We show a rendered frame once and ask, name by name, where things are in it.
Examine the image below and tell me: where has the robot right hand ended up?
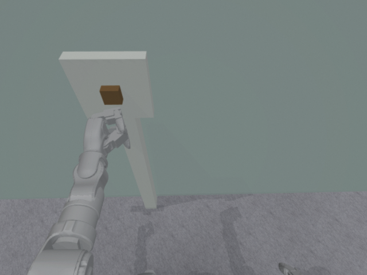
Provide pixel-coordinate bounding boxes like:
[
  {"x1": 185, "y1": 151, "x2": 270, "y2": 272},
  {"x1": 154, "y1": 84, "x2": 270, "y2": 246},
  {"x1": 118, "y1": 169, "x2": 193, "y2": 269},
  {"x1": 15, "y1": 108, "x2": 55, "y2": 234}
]
[{"x1": 279, "y1": 262, "x2": 303, "y2": 275}]

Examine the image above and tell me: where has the panel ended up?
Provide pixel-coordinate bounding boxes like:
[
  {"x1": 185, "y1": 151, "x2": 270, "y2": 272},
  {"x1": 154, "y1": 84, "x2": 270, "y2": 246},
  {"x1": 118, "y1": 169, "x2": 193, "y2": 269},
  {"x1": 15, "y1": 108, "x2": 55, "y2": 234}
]
[{"x1": 58, "y1": 51, "x2": 157, "y2": 209}]

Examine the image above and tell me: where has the left robot forearm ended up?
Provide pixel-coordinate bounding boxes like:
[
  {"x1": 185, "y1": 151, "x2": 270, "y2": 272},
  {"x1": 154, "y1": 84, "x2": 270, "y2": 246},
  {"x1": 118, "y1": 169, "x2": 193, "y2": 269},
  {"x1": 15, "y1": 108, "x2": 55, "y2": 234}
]
[{"x1": 26, "y1": 151, "x2": 108, "y2": 275}]

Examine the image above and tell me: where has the robot left upper arm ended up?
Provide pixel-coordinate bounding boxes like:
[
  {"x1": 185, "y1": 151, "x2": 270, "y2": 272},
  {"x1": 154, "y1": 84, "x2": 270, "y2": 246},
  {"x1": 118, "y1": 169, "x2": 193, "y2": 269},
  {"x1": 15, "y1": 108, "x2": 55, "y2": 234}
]
[{"x1": 29, "y1": 249, "x2": 93, "y2": 275}]

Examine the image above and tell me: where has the button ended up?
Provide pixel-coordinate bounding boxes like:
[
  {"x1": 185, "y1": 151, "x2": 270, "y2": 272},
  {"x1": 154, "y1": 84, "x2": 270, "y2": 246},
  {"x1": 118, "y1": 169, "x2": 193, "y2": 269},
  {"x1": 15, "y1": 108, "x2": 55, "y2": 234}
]
[{"x1": 100, "y1": 85, "x2": 123, "y2": 105}]

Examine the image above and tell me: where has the robot left hand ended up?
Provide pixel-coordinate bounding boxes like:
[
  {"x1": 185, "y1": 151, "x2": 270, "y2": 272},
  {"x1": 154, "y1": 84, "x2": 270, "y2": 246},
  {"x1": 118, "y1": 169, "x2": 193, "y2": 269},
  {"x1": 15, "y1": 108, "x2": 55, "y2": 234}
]
[{"x1": 83, "y1": 107, "x2": 130, "y2": 158}]

